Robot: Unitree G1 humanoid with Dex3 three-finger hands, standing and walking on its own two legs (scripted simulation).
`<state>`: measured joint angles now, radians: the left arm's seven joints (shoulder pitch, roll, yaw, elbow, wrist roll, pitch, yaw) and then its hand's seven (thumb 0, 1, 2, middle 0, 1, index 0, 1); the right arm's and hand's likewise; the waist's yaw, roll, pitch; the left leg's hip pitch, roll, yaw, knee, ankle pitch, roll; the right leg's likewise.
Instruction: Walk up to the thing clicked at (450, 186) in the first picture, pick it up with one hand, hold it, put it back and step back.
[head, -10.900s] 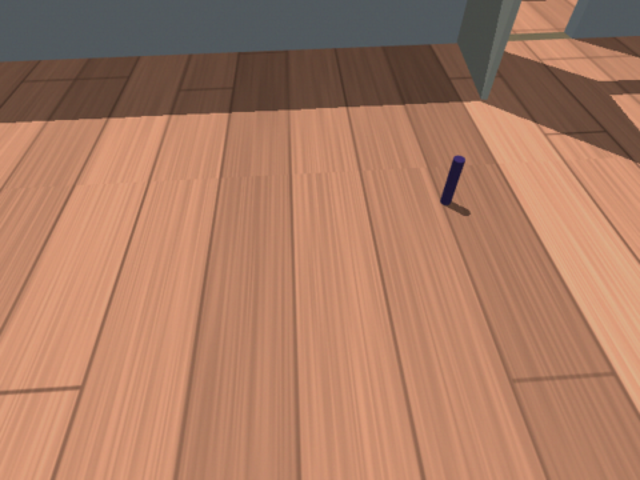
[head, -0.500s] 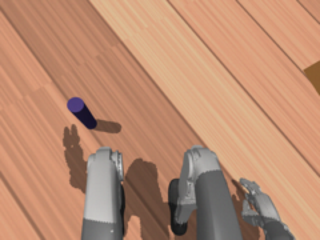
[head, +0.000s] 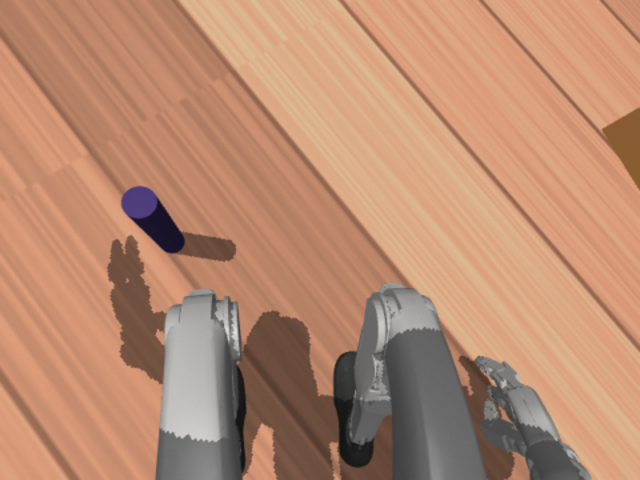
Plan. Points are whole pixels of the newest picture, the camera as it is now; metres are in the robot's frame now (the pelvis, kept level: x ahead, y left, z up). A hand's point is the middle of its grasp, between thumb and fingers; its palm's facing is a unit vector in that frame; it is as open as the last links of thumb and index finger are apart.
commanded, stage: approach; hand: left
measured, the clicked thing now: (158, 225) +0.45 +0.25 -0.28
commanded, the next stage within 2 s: close in in 0.50 s
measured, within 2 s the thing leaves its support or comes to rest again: neither
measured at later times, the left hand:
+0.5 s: hand (58, 247) +0.38 +0.35 -0.19, palm faces +0.12 -0.99 +0.03, open 17.7 cm
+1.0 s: hand (133, 256) +0.39 +0.28 -0.27, palm faces +0.11 -0.99 +0.03, open 17.6 cm
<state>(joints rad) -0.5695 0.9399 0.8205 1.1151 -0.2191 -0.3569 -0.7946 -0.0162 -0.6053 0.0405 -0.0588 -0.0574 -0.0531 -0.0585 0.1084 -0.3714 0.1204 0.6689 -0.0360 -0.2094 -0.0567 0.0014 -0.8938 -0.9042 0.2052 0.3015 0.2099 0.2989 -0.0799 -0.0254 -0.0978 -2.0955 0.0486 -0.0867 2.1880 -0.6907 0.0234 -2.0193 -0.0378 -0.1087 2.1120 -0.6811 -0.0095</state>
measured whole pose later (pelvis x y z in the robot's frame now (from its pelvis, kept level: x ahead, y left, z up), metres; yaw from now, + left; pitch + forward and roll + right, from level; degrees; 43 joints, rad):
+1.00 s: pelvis -0.02 +0.01 -0.12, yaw -8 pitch +14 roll -15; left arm -0.53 0.77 0.61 1.33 -0.23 -1.02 -0.43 -0.02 -0.61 0.04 -0.05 -0.10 -0.08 -0.07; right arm -0.16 -0.38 0.40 0.63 -0.29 -0.12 0.09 0.00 -0.90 -0.90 0.21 0.30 0.21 0.30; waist -0.18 -0.24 0.24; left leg -2.23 0.06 -0.30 2.65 -0.71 0.03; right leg -2.07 0.02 -0.26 2.43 -0.63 0.02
